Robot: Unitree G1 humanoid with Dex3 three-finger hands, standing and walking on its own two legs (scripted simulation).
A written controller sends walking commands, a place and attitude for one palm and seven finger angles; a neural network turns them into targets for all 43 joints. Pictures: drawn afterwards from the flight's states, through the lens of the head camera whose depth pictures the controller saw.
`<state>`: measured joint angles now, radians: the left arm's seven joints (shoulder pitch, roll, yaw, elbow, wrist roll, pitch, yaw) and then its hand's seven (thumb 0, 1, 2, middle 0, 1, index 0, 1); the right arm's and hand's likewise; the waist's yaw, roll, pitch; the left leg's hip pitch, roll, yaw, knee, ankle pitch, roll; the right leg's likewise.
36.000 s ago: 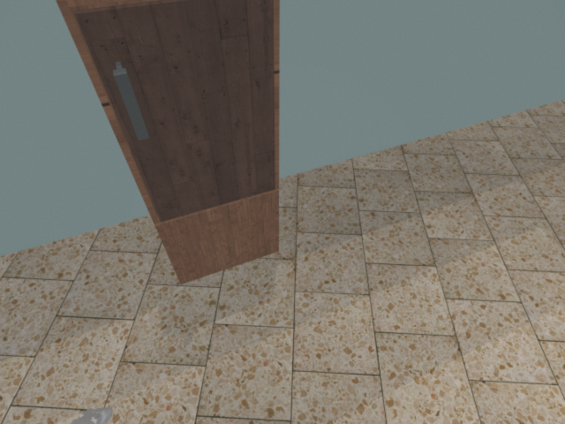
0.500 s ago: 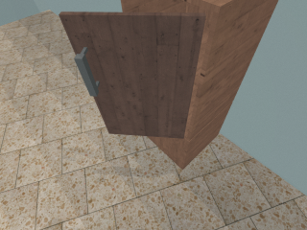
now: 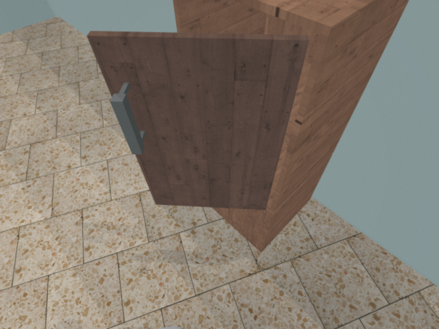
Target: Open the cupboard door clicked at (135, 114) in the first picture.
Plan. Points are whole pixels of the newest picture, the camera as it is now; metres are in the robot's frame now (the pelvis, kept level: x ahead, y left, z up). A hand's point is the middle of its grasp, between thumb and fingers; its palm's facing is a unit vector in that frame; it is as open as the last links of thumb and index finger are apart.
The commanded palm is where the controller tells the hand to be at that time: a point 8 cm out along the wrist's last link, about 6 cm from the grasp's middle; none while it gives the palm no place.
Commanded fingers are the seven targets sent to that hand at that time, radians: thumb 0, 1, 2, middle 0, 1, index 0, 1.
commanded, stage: come to a stop and stand still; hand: left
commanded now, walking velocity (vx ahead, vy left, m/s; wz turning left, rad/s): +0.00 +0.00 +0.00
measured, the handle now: (132, 120) +0.50 +0.23 +0.08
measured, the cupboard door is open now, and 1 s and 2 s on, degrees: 42 42 42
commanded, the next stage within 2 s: look again from close up in 1.42 s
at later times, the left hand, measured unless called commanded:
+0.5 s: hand out of the picture +0.00 +0.21 -0.15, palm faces +0.00 -0.97 -0.23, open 7.4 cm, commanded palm none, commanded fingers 0.00 0.90 0.90 -0.20 -0.30 -0.20 -0.30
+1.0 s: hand out of the picture +0.00 +0.21 -0.16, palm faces -0.02 -0.98 -0.18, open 7.4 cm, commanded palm none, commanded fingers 0.00 0.90 0.90 -0.20 -0.30 -0.20 -0.30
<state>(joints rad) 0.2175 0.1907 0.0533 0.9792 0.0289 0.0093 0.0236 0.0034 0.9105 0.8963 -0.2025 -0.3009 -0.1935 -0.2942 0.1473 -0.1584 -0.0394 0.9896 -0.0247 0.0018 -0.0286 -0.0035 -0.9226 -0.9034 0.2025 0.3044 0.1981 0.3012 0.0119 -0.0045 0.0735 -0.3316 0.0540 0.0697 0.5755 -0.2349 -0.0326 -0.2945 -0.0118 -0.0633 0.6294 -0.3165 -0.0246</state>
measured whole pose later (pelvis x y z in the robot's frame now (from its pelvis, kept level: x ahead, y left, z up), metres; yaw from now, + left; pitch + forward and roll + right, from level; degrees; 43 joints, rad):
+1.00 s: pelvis -0.01 +0.05 +0.02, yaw -1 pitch -1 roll +0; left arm 0.29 0.16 -0.03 1.08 0.02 -0.01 0.04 0.00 0.91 0.90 -0.20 -0.30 -0.20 -0.29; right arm 0.28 -0.15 0.03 1.11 -0.01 -0.03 -0.02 0.00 -0.91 -0.90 0.20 0.30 0.20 0.30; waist 0.00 -0.01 0.02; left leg -0.17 -0.06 0.07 0.43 -0.25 0.08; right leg -0.21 -0.02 -0.02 0.44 -0.22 0.01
